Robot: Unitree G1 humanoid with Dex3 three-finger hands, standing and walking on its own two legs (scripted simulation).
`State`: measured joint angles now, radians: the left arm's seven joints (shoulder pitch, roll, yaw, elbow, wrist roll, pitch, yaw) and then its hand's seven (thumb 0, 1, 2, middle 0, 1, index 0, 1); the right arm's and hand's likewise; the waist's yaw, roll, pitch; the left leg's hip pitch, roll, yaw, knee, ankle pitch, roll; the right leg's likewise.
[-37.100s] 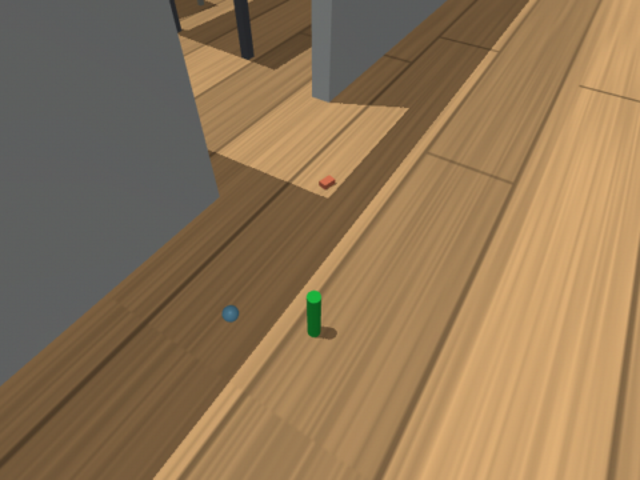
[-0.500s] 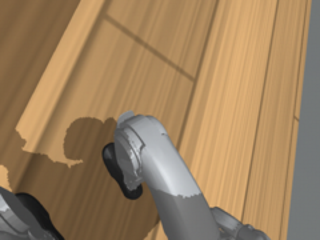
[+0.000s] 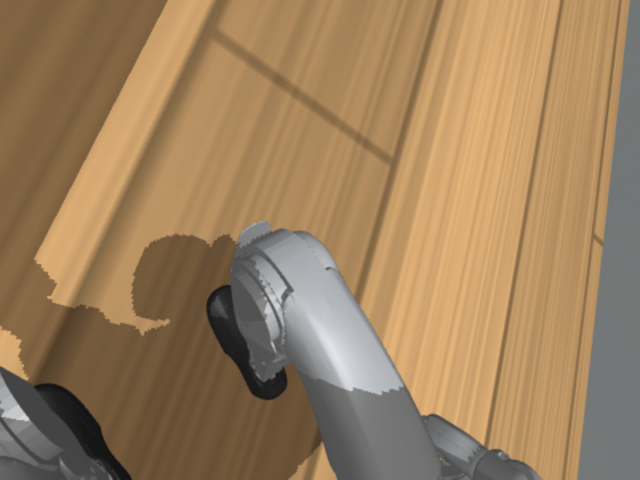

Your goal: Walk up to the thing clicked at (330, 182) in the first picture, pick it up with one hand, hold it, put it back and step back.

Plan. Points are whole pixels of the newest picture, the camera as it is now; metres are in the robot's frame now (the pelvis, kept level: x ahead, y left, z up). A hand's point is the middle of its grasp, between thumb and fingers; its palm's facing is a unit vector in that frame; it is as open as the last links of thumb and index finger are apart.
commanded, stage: settle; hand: left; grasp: from above
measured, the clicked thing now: out of the picture +0.46 +0.37 -0.31
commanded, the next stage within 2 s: lift in 0.80 s
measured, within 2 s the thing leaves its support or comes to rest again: leaves its support in 0.26 s
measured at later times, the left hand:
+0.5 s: hand out of the picture +0.45 +0.38 -0.22, palm faces -0.22 -0.32 -0.92, open 7.4 cm
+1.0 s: hand out of the picture +0.44 +0.37 -0.15, palm faces -0.24 -0.32 -0.92, open 7.4 cm
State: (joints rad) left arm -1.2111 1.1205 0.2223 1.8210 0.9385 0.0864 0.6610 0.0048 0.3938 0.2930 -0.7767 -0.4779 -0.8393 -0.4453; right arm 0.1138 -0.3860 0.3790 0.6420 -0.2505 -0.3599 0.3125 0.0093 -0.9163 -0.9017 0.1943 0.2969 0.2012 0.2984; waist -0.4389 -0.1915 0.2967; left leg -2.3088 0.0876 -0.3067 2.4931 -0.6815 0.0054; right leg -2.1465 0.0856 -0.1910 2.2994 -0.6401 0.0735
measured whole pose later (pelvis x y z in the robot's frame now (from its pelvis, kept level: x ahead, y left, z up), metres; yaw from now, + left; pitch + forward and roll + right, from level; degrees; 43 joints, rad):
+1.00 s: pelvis +0.01 -0.01 +0.01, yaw +6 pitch +32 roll -8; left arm -1.07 0.77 0.19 1.48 0.92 0.23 0.41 0.01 0.33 0.30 -0.82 -0.52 -0.89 -0.48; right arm 0.19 -0.33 0.14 0.75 -0.15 -0.26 0.26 0.01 -0.91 -0.90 0.19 0.30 0.20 0.30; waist -0.29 -0.01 0.02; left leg -2.33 0.08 -0.18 2.41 -0.67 -0.01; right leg -2.24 0.05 -0.09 2.33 -0.67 0.04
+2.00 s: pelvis +0.03 -0.02 +0.28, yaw +14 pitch +25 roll -3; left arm -0.51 0.36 -0.12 0.86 0.79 0.47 0.23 0.01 0.39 0.18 -0.85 -0.43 -0.92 -0.37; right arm 0.17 -0.24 0.01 0.79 0.05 -0.11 -0.06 0.01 -0.92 -0.91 0.20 0.30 0.20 0.30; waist -0.09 0.06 -0.20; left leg -1.40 0.08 -0.04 1.50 -0.54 -0.02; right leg -1.35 0.01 -0.04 1.48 -0.56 0.00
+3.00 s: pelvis +0.10 +0.00 +0.43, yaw +16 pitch +8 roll +0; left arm -0.45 0.22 -0.22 0.91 0.78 0.53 0.21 0.00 0.43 0.13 -0.91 -0.29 -0.97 -0.26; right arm 0.23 -0.26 0.00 0.80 0.05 -0.11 -0.01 0.01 -0.91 -0.90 0.20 0.30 0.20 0.30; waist -0.04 0.05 -0.09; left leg -0.48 0.05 0.03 0.67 -0.32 -0.02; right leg -0.46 -0.02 -0.01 0.68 -0.35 0.01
